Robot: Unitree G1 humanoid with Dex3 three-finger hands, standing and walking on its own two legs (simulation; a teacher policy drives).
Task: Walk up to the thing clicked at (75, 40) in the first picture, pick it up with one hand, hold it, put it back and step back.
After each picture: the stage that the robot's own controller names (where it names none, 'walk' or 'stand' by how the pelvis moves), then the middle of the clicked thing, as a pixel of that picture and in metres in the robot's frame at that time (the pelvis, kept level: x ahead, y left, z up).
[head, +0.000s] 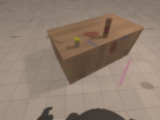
stand; (77, 42) +0.83 +0.19 -0.09
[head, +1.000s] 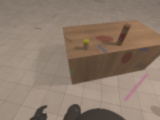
walk; (86, 44) +0.79 +0.12 -0.08
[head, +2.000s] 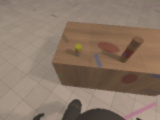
walk; (78, 50) +0.58 +0.19 -0.07
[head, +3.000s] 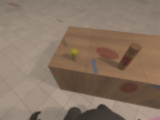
stand; (74, 55) +0.56 +0.16 -0.06
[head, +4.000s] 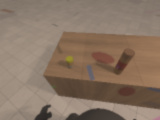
stand; (70, 62) +0.50 +0.21 -0.08
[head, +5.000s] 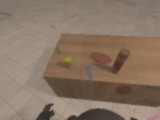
stand; (68, 63) +0.51 +0.22 -0.09
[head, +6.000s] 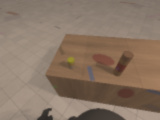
stand; (71, 63) +0.52 +0.20 -0.09
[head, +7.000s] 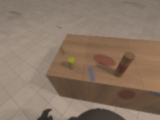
stand; (72, 63) +0.51 +0.20 -0.09
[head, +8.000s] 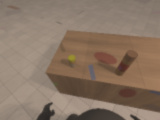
rise first; (72, 61) +0.51 +0.19 -0.09
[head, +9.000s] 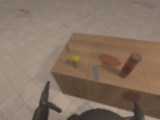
rise first; (76, 62) +0.53 +0.18 -0.09
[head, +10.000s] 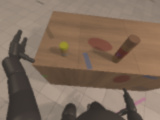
go down; (64, 49) +0.54 +0.16 -0.04
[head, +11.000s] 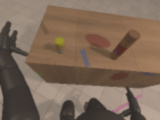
go down; (60, 46) +0.55 +0.17 -0.02
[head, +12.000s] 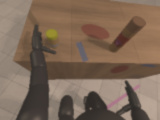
close in; (53, 39) +0.55 +0.18 +0.02
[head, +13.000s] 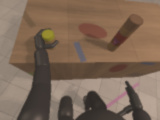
close; (50, 40) +0.54 +0.18 +0.02
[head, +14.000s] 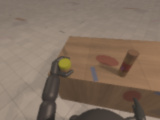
lift; (66, 68) +0.31 +0.17 +0.14
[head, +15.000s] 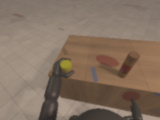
hold; (67, 69) +0.32 +0.17 +0.10
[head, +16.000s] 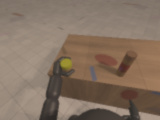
hold; (67, 68) +0.33 +0.17 +0.10
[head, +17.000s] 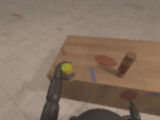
hold; (68, 72) +0.32 +0.16 +0.07
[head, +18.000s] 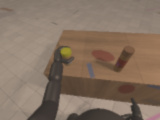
crouch; (67, 57) +0.42 +0.16 +0.10
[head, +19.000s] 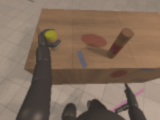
lower; (53, 41) +0.53 +0.18 +0.06
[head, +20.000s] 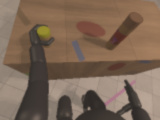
lower; (46, 37) +0.55 +0.19 +0.03
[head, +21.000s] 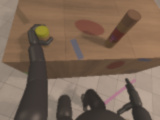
lower; (44, 37) +0.55 +0.19 +0.03
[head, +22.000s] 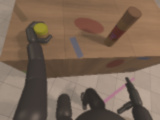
lower; (43, 35) +0.56 +0.19 +0.03
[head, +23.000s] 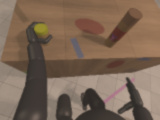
lower; (43, 35) +0.56 +0.19 +0.03
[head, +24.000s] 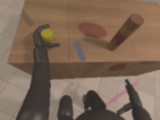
open; (49, 39) +0.54 +0.18 +0.02
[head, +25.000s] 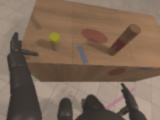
sink last; (55, 42) +0.54 +0.18 +0.00
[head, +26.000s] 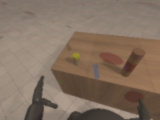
sink last; (76, 59) +0.54 +0.19 -0.04
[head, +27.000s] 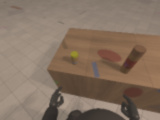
stand; (74, 58) +0.52 +0.17 -0.04
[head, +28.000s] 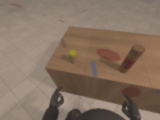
stand; (73, 57) +0.53 +0.18 -0.03
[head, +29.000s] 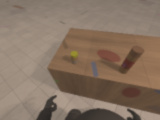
stand; (74, 57) +0.53 +0.17 -0.05
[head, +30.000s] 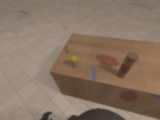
stand; (75, 62) +0.53 +0.18 -0.09
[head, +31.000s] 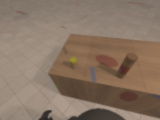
stand; (73, 63) +0.52 +0.19 -0.09
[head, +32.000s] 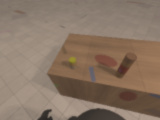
stand; (72, 63) +0.52 +0.19 -0.09
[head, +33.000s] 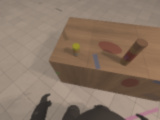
walk; (76, 50) +0.57 +0.15 -0.07
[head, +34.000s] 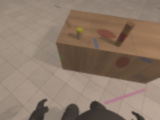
walk; (79, 33) +0.82 +0.17 -0.08
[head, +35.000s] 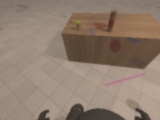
stand; (78, 25) +1.16 +0.26 -0.07
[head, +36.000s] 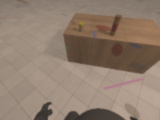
stand; (81, 27) +1.13 +0.19 -0.08
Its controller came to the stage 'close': yes
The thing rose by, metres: 0.20
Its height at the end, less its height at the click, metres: +0.00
